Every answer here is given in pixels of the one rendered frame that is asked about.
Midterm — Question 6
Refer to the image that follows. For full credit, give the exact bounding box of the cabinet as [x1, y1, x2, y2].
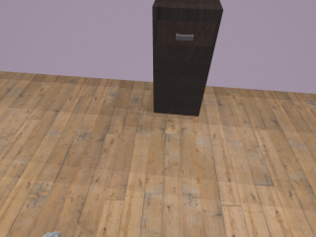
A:
[152, 0, 223, 117]

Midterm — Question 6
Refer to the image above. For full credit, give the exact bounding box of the drawer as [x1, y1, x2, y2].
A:
[156, 21, 216, 46]

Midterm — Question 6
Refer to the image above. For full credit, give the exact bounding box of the handle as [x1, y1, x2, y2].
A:
[176, 33, 194, 41]

